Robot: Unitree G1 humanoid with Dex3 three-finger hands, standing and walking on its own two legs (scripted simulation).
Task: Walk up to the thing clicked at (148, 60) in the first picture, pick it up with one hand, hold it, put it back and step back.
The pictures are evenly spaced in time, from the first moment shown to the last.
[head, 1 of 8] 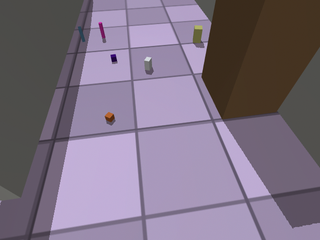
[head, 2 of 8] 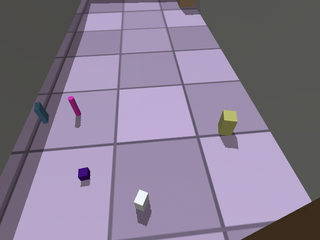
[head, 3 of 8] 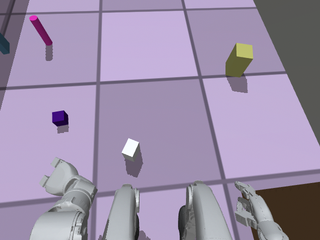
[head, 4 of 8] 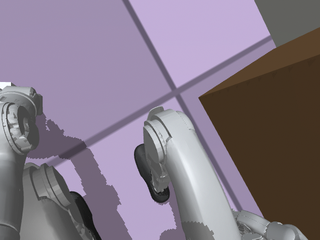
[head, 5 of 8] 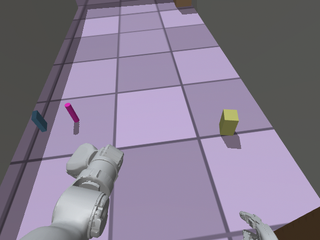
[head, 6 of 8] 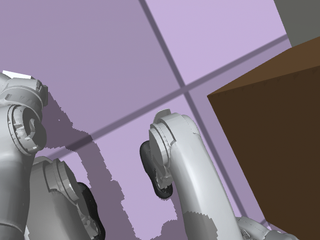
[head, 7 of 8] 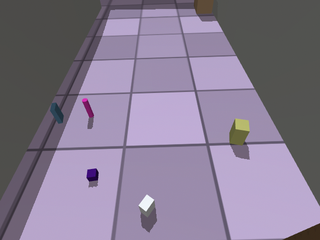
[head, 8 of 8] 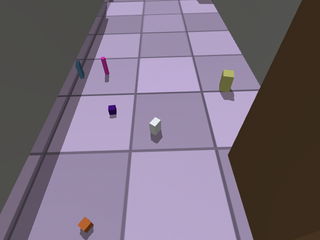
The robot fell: no
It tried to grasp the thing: yes
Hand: left
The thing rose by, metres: 0.62
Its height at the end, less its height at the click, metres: +0.00
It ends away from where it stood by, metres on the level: 0.00
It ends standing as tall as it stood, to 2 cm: yes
